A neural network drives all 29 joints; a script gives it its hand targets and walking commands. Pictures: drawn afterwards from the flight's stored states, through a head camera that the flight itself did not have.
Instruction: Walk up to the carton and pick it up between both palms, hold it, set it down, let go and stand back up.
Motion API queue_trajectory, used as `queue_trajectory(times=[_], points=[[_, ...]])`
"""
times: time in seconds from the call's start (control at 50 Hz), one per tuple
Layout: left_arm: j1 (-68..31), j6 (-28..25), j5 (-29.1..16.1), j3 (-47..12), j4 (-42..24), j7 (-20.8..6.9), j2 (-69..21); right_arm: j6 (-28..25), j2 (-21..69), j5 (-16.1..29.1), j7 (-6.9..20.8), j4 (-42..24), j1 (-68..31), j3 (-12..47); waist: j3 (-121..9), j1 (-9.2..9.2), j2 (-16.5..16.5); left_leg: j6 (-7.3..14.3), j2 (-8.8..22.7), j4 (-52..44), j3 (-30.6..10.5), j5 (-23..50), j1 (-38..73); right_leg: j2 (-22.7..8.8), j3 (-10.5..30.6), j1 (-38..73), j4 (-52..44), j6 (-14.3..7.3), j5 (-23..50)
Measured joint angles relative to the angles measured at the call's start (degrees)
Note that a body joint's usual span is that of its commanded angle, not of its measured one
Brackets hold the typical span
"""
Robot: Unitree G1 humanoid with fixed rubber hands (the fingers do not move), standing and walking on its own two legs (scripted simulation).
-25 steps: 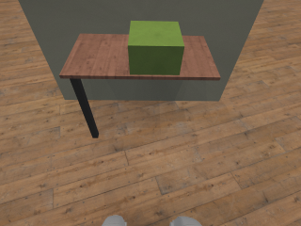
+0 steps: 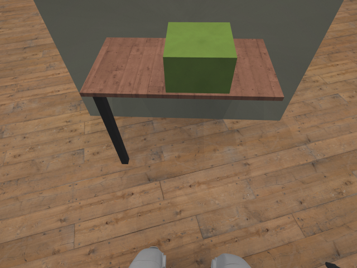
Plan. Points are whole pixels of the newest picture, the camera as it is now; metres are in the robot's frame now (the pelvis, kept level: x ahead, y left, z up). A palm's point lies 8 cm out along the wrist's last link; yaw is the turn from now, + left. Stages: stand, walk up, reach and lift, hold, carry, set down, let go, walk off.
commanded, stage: walk up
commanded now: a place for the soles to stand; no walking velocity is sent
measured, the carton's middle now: (198, 57) +0.87 -0.04 -0.03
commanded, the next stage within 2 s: none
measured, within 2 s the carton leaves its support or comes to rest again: neither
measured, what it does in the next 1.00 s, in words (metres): steps on the spot: right foot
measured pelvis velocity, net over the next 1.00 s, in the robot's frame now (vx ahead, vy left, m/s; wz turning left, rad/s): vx -0.01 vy -0.06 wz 0.01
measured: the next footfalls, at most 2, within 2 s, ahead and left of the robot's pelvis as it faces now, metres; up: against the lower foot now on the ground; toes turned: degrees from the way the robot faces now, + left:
right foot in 1.00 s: +0.04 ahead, -0.26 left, +0.00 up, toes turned -5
left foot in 1.80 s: +0.08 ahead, -0.02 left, +0.00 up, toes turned +1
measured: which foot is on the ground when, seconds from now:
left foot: down 0.00-1.00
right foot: down 0.00-0.84, up 0.86-0.98, down 1.00-1.00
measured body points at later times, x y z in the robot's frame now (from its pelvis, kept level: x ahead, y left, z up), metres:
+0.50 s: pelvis +0.01 -0.03 -0.01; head +0.04 -0.02 +0.44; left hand +0.08 +0.31 -0.11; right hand +0.10 -0.36 -0.11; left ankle +0.05 +0.11 -0.69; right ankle +0.01 -0.12 -0.69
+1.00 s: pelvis -0.01 -0.06 -0.01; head +0.03 -0.05 +0.44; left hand +0.07 +0.28 -0.11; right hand +0.09 -0.40 -0.10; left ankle +0.04 +0.08 -0.69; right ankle +0.00 -0.17 -0.69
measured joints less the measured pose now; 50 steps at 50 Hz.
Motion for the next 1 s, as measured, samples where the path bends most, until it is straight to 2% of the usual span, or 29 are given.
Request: queue_trajectory(times=[0.08,0.14,0.18,0.24,0.3,0.36,0.42,0.56,0.6,0.7,0.8,0.88,1.0], points=[[-2.10,0.00,0.00,0.07,0.01,0.00,0.22,0.92,0.00,0.00,-0.08,0.00,0.00,0.00,-0.06,0.02,-1.37,-0.05,0.69,0.07,0.02,-0.45,0.78,0.00,0.57,-0.29,-0.93,0.00,-2.41],[-2.10,0.00,0.00,0.20,0.01,0.00,0.22,1.91,-0.02,0.00,-0.08,0.00,-0.41,0.00,-0.23,0.04,-2.29,-0.35,0.89,1.67,-0.11,-0.91,-1.26,0.06,0.49,0.28,-7.96,0.02,0.87],[-2.07,0.00,0.00,0.20,0.03,0.00,-0.19,2.88,0.29,0.00,-0.08,0.11,-0.71,0.01,0.95,0.06,-1.84,-0.13,-0.06,5.59,-2.09,-1.86,-2.41,0.32,-0.47,0.33,-6.80,0.02,1.92],[-1.80,0.00,0.00,0.07,0.05,0.00,-0.62,3.34,0.38,0.00,-0.08,0.12,-1.22,0.00,0.90,0.03,-1.11,-0.14,-1.61,8.56,-2.41,-1.90,-3.47,0.32,-1.05,0.33,-6.94,0.01,1.54],[-1.80,0.00,0.00,0.07,0.05,0.00,-0.61,2.93,0.35,0.00,-0.08,0.14,-1.32,0.00,0.89,0.00,-0.11,-0.03,-1.53,8.13,-1.72,-2.61,-3.10,0.31,-1.46,0.33,-6.99,0.02,1.29],[-1.85,0.00,0.00,0.07,0.05,0.00,-0.59,1.85,0.48,0.00,-0.08,0.33,-1.33,0.01,0.96,0.01,0.56,0.01,-0.80,3.33,-0.91,-3.43,-1.09,0.19,-2.05,0.32,-7.00,0.02,1.02],[-2.25,0.31,0.00,0.07,0.06,0.00,-0.63,0.53,0.85,0.00,-0.19,0.41,-1.34,0.00,1.11,0.01,0.29,-0.12,-1.08,3.01,-0.82,-3.25,-0.79,-0.18,-2.02,0.34,-6.64,0.02,1.43],[-3.70,1.35,0.00,0.21,0.05,0.01,-0.28,0.85,0.85,0.00,-1.24,0.44,-1.36,0.00,0.96,0.03,-0.70,-0.50,0.78,3.29,-0.79,-3.28,-0.68,0.01,-0.27,0.34,-6.37,0.01,-0.61],[-3.69,1.35,0.00,0.35,0.05,0.00,-0.22,1.67,0.85,0.00,-1.24,0.53,-1.57,0.00,1.25,0.03,-1.14,-0.37,1.02,3.78,-1.15,-3.28,-0.92,0.20,-0.54,0.35,-6.78,0.19,1.85],[-3.67,1.35,0.00,0.35,0.05,0.00,-0.37,2.54,0.60,0.00,-1.24,0.56,-2.47,0.00,1.13,0.02,-0.90,-0.14,-0.65,6.76,-1.35,-4.70,-1.62,0.17,-1.00,0.34,-6.75,0.19,1.17],[-3.66,1.35,0.00,0.33,0.04,0.00,-0.38,2.07,0.60,0.00,-1.24,0.84,-2.45,0.01,1.11,0.00,0.31,0.05,-0.19,3.98,-0.74,-4.74,-0.63,0.16,-2.51,0.32,-6.75,0.19,1.16],[-3.70,1.68,0.00,0.14,0.06,0.00,-0.50,0.59,0.90,0.00,-1.24,1.13,-2.47,0.00,1.21,0.01,-0.03,-0.08,-0.20,3.29,-0.56,-3.40,-0.27,-0.17,-2.40,0.34,-6.61,0.19,0.82],[-4.09,1.95,0.00,0.37,0.05,0.01,0.18,0.73,0.89,0.00,-1.30,1.15,-2.49,0.00,1.20,0.02,-1.13,-0.45,1.79,3.33,-0.56,-3.36,-0.34,-0.13,0.28,0.34,-6.62,0.19,-0.99]])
